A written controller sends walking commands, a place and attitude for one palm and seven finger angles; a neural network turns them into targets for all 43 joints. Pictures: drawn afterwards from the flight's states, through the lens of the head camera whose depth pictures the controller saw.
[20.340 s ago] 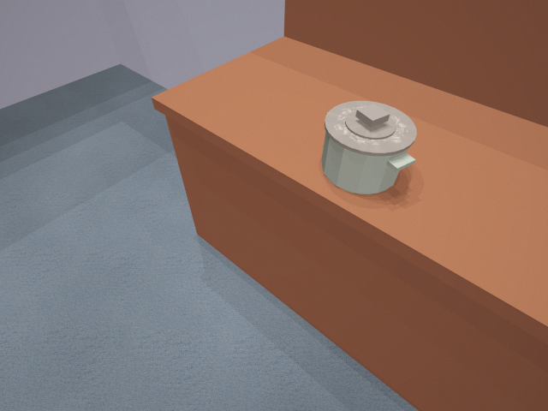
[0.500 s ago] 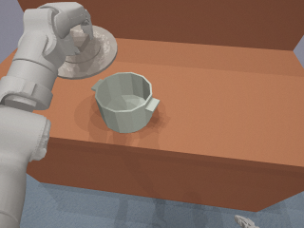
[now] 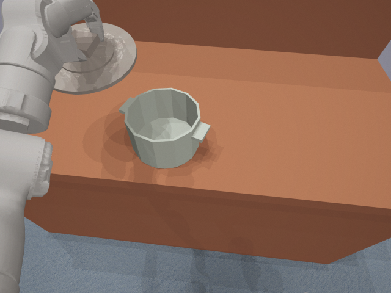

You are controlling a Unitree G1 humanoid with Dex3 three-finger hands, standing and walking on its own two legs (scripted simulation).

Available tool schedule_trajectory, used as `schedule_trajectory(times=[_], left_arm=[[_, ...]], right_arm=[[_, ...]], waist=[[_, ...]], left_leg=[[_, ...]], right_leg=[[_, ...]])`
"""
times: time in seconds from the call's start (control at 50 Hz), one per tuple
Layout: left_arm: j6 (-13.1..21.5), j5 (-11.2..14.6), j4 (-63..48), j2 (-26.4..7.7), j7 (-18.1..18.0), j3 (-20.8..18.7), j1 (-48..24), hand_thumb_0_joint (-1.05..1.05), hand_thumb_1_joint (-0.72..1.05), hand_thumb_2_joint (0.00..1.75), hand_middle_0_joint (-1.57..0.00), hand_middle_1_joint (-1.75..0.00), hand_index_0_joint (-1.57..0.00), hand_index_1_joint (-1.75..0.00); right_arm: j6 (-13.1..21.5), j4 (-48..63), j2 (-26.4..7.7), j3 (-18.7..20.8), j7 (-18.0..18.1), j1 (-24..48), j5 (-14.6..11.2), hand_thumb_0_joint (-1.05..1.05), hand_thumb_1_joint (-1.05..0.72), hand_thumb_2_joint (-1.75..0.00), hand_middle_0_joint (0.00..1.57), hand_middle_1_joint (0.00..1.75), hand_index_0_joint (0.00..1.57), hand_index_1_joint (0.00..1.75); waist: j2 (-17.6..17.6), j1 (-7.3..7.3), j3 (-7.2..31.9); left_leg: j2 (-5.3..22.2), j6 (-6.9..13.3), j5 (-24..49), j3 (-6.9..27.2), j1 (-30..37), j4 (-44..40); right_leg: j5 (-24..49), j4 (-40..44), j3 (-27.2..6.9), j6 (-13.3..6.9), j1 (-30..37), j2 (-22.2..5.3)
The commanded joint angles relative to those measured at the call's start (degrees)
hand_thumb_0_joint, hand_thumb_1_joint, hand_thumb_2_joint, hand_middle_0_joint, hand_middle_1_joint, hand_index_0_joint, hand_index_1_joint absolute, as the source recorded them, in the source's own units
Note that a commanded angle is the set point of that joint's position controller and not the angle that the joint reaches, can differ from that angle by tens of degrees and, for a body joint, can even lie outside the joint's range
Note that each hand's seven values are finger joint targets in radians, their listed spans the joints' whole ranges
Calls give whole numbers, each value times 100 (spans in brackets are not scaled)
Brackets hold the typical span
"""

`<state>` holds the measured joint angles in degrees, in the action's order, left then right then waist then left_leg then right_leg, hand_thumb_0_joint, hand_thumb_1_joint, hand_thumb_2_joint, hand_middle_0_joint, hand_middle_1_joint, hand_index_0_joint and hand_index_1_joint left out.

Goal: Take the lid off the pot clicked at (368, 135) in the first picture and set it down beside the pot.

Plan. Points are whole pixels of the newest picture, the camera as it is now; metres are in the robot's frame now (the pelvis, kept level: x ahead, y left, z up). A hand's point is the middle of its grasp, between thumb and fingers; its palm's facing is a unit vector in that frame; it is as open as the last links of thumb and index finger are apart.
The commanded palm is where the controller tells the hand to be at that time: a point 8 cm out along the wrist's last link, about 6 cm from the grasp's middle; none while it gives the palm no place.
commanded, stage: move the lid sideways beside the pot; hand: left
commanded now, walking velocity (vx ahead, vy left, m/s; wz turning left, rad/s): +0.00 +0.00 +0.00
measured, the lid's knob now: (81, 43) +0.53 +0.21 +0.23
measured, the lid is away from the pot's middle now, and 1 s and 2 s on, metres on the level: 0.14 0.23 0.22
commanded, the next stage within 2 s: lower the lid onto the table in 0.82 s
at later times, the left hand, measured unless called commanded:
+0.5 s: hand (34, 51) +0.47 +0.26 +0.24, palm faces -0.26 -0.05 -0.97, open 8.4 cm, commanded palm +0.49 +0.26 +0.31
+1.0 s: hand (19, 48) +0.48 +0.29 +0.24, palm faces -0.26 -0.06 -0.96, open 8.4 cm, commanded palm +0.49 +0.28 +0.31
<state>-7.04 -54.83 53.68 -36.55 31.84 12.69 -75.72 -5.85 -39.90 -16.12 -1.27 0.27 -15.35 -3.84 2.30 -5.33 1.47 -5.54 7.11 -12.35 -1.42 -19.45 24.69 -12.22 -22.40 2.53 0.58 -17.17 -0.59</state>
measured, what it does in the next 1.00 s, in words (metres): stands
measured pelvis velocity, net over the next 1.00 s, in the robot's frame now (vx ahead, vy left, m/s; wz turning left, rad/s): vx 0.01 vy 0.00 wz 0.02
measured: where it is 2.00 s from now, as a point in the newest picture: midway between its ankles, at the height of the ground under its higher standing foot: outside the picture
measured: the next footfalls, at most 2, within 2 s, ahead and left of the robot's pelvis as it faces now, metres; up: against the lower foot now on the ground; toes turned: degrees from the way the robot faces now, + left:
none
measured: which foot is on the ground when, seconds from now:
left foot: down 0.00-1.00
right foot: down 0.00-1.00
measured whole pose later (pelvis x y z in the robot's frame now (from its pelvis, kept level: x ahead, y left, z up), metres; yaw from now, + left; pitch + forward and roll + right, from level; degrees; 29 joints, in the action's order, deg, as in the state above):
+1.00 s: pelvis +0.01 +0.00 +0.00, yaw +1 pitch +8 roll -3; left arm -0.9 -54.0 54.4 -46.9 33.9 9.8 -74.4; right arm -6.7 -41.5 -17.6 -0.8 1.2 -17.4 -4.9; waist 2.4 -4.6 0.7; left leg -5.2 7.3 -13.8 -0.2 -20.6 26.7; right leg -12.4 -21.3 3.5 0.5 -16.7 0.0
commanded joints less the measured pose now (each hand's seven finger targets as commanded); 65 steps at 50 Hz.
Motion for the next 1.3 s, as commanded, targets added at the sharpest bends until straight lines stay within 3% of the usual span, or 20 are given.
schedule_trajectory(times=[0.0, 0.04, 0.14, 0.22, 0.3, 0.34, 0.38, 0.42, 0.54, 0.62, 0.74, 0.8, 0.86, 0.94, 1.0, 1.08, 1.12, 1.2, 1.24, 1.28], left_arm=[[10, -210, -1324, -1563, -375, -514, -3735, 0, 61, 108, -74, -98, -72, -97], [30, -161, -1675, -1462, -374, -419, -3659, 0, 61, 108, -74, -98, -72, -97], [68, -60, -1933, -1739, -302, -646, -3355, 0, 61, 108, -74, -98, -72, -97], [67, -59, -1386, -1806, -223, -650, -3250, 0, 61, 108, -74, -98, -72, -97], [157, -118, -2108, -2061, -247, -728, -3798, 0, 61, 108, -74, -98, -72, -97], [181, -45, -2088, -1821, -241, -562, -3618, 0, 61, 108, -74, -98, -72, -97], [240, -101, -1300, -2196, -227, -878, -3186, 0, 61, 108, -74, -98, -72, -97], [280, -40, -929, -2109, -207, -715, -3109, 0, 61, 108, -74, -98, -72, -97], [455, -54, -1966, -2229, -246, -688, -3808, 0, 61, 108, -74, -98, -72, -97], [496, 42, -884, -2125, -165, -558, -3288, 0, 61, 108, -74, -98, -72, -97], [679, -1, -1654, -2306, -214, -569, -3801, 0, 61, 108, -74, -98, -72, -97], [756, -40, -1803, -2608, -215, -912, -3622, 0, 61, 108, -74, -98, -72, -97], [791, 41, -1491, -2748, -172, -1069, -3231, 0, 61, 108, -74, -98, -72, -97], [548, 119, -991, -2255, -120, -715, -2981, 0, 61, 108, -74, -98, -72, -97], [494, -43, -668, -2601, -138, -920, -2914, 0, 61, 108, -74, -98, -72, -97], [481, -70, -1501, -2174, -157, -606, -3589, 0, 61, 108, -74, -98, -72, -97], [503, -109, -1501, -2642, -193, -984, -3493, 0, 61, 108, -74, -98, -72, -97], [578, -25, -887, -2522, -206, -920, -3133, 0, 61, 108, -74, -98, -72, -97], [559, 56, -864, -2078, -213, -541, -3227, 0, 61, 108, -74, -98, -72, -97], [573, -54, -830, -2209, -235, -592, -3446, 0, 61, 108, -74, -98, -72, -97]], right_arm=[[133, 569, -975, 360, 25, -125, -9, 0, -90, -90, 20, 30, 20, 30], [144, 642, -1004, 398, -15, -106, -12, 0, -90, -90, 20, 30, 20, 30], [160, 647, -1034, 409, -17, -104, -12, 0, -90, -90, 20, 30, 20, 30], [85, 538, -1019, 348, 29, -178, -66, 0, -90, -90, 20, 30, 20, 30], [75, 612, -1012, 362, 35, -49, -40, 0, -90, -90, 20, 30, 20, 30], [121, 588, -1025, 391, 27, -87, -36, 0, -90, -90, 20, 30, 20, 30], [105, 522, -1019, 311, 70, -190, -64, 0, -90, -90, 20, 30, 20, 30], [62, 489, -1023, 254, 115, -172, -120, 0, -90, -90, 20, 30, 20, 30], [114, 531, -1054, 309, 138, -132, -54, 0, -90, -90, 20, 30, 20, 30], [76, 350, -1072, 243, 230, -247, -150, 0, -90, -90, 20, 30, 20, 30], [118, 355, -1112, 302, 235, -250, -93, 0, -90, -90, 20, 30, 20, 30], [125, 357, -1067, 318, 209, -321, -62, 0, -90, -90, 20, 30, 20, 30], [87, 312, -1105, 313, 171, -360, -66, 0, -90, -90, 20, 30, 20, 30], [50, 330, -1164, 340, 79, -382, -154, 0, -90, -90, 20, 30, 20, 30], [15, 365, -1139, 288, 91, -416, -155, 0, -90, -90, 20, 30, 20, 30], [34, 373, -1087, 380, 62, -368, -86, 0, -90, -90, 20, 30, 20, 30], [62, 402, -1107, 370, 93, -402, -90, 0, -90, -90, 20, 30, 20, 30], [71, 341, -1104, 326, 130, -461, -123, 0, -90, -90, 20, 30, 20, 30], [77, 321, -1151, 351, 118, -433, -142, 0, -90, -90, 20, 30, 20, 30], [93, 240, -1139, 332, 140, -509, -113, 0, -90, -90, 20, 30, 20, 30]], waist=[[204, 32, 2711], [522, 45, 2758], [544, 65, 2959], [32, 31, 2547], [406, 55, 2929], [559, 27, 2819], [186, 48, 2521], [44, 22, 2285], [744, 18, 2787], [125, -62, 2132], [769, -32, 2618], [980, 31, 2873], [679, 64, 2702], [588, 31, 2302], [130, 31, 2336], [631, -40, 2754], [581, 14, 2914], [211, -12, 2590], [477, -74, 2356], [417, -99, 2394]], left_leg=[[487, -570, 2953, 859, 2324, 150], [527, -650, 3556, 969, 2610, 286], [496, -607, 3902, 990, 2758, 380], [477, -530, 3079, 877, 2288, 216], [506, -573, 3437, 947, 2644, 269], [541, -611, 3728, 1014, 2816, 388], [501, -532, 3139, 901, 2372, 295], [467, -487, 2468, 818, 2015, 161], [536, -588, 3233, 938, 2694, 339], [484, -407, 1956, 767, 1939, 105], [531, -479, 2917, 842, 2486, 304], [561, -544, 3496, 949, 2780, 359], [543, -508, 3451, 914, 2496, 365], [513, -520, 3408, 905, 2240, 360], [487, -419, 2950, 788, 1933, 307], [571, -527, 3777, 988, 2666, 426], [569, -514, 3451, 944, 2658, 383], [526, -444, 2939, 850, 2218, 328], [533, -505, 3009, 879, 2263, 369], [555, -489, 2688, 865, 2241, 325]], right_leg=[[1400, 46, 19, -387, -108, 273], [1389, 45, 18, -406, -303, 285], [1560, 66, -27, -392, -230, 289], [1409, 108, 54, -349, -152, 300], [1464, 66, 21, -369, -120, 286], [1344, 105, 31, -369, -385, 299], [1281, 129, 53, -350, -192, 318], [1177, 138, 89, -343, -117, 286], [1238, 167, 50, -379, -228, 275], [1005, 251, 97, -323, -140, 273], [1288, 221, 47, -360, -170, 274], [1287, 176, 62, -359, -191, 331], [1426, 139, 54, -334, -93, 322], [1496, 125, 123, -352, -202, 310], [1537, 97, 88, -317, -5, 329], [1443, 83, 87, -313, -341, 366], [1316, 122, 62, -314, -193, 359], [1380, 102, 97, -292, -121, 330], [1295, 109, 122, -318, -401, 315], [1138, 104, 112, -300, -423, 349]])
